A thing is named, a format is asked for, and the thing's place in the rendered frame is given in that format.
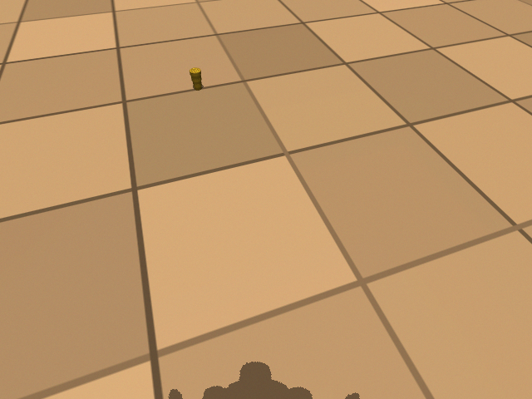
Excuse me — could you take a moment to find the cup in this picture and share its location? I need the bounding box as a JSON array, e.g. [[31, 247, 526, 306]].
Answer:
[[190, 68, 202, 91]]

